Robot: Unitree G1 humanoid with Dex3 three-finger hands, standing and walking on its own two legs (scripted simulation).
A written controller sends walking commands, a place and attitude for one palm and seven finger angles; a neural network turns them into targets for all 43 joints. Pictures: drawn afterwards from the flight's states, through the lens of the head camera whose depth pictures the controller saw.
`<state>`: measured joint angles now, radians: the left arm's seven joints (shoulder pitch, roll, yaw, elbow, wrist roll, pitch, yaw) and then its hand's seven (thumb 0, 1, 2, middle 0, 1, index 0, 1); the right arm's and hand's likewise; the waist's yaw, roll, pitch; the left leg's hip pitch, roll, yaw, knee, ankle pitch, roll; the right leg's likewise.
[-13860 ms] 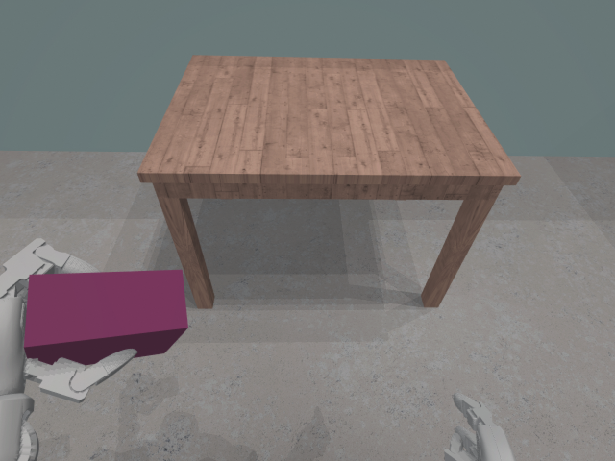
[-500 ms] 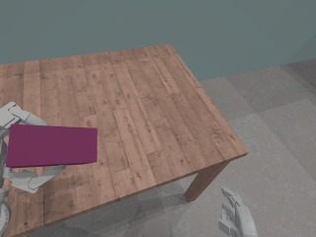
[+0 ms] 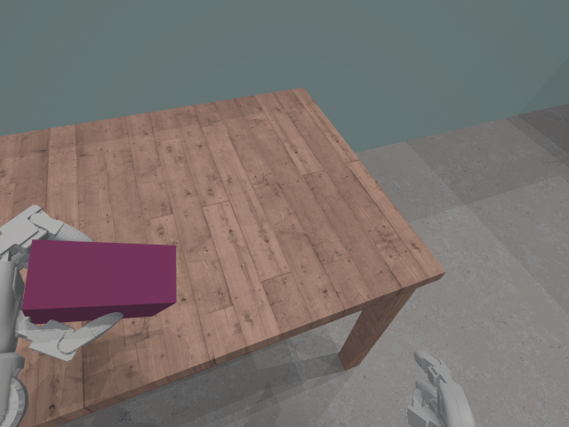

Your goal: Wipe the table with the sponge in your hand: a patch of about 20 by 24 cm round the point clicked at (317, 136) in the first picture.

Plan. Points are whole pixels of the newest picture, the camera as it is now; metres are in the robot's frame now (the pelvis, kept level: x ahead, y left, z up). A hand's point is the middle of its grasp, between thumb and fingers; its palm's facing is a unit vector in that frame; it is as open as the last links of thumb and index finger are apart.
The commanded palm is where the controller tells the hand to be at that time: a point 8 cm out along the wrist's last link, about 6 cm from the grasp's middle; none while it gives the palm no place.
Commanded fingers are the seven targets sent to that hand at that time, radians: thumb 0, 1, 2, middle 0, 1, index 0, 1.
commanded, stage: look again from close up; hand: left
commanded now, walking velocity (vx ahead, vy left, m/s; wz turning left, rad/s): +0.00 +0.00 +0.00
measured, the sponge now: (124, 284) +0.23 +0.21 +0.13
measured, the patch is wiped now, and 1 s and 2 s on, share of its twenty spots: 0.00 0.00 0.00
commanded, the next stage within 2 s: come to a stop and stand still in 0.22 s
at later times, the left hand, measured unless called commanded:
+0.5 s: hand (43, 255) +0.23 +0.27 +0.17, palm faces +0.44 -0.80 -0.42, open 10.2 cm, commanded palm +0.15 +0.27 +0.17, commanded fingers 0.00 0.10 1.30 -1.20 -1.60 -1.20 -1.60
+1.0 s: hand (62, 278) +0.22 +0.25 +0.16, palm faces +0.36 -0.86 -0.37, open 10.2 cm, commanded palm +0.16 +0.29 +0.17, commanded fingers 0.00 0.10 1.30 -1.20 -1.60 -1.20 -1.60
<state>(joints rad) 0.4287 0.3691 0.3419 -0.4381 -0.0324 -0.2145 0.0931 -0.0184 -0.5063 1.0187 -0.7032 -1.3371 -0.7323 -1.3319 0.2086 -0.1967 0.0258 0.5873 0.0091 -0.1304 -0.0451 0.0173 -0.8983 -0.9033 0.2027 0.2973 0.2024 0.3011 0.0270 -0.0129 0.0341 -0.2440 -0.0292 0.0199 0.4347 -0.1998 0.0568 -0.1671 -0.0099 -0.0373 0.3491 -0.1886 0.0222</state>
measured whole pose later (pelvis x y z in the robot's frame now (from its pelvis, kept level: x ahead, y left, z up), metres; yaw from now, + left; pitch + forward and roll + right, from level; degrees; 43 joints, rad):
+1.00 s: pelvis +0.00 +0.01 +0.00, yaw +0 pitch +1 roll -2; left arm 0.39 0.38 0.35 -0.44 -0.04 -0.27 0.08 -0.02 -0.51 1.02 -0.71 -1.33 -0.74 -1.33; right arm 0.17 -0.18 0.03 0.58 0.00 -0.17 -0.02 0.02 -0.90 -0.90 0.20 0.30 0.20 0.30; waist 0.04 -0.04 0.04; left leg -0.25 -0.04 0.02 0.45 -0.21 0.06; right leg -0.18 -0.02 -0.03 0.38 -0.20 0.03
